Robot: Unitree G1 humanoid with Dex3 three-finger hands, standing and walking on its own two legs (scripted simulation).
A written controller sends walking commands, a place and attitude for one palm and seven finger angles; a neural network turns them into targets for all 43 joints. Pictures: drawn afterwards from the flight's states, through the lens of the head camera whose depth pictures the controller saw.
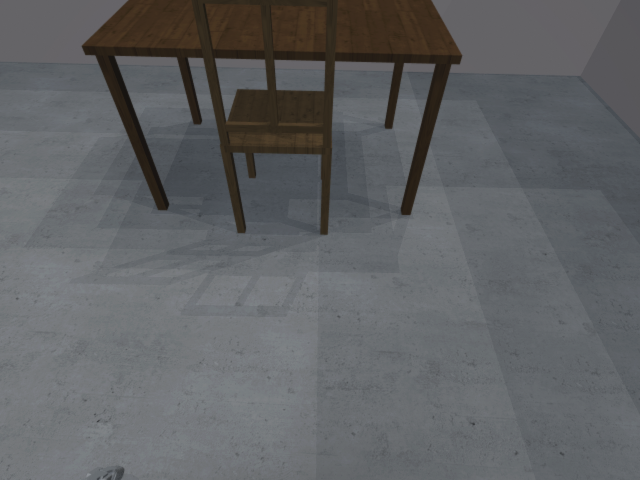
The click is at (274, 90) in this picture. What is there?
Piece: chair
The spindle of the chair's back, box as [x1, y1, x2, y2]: [260, 5, 278, 125]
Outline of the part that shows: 260,5 270,122 271,125 277,125 278,122 270,5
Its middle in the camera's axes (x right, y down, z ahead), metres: -0.15 -0.50 +1.16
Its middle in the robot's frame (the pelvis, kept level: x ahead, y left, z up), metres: +1.19 +0.22 -0.05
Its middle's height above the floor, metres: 0.71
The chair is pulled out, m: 0.00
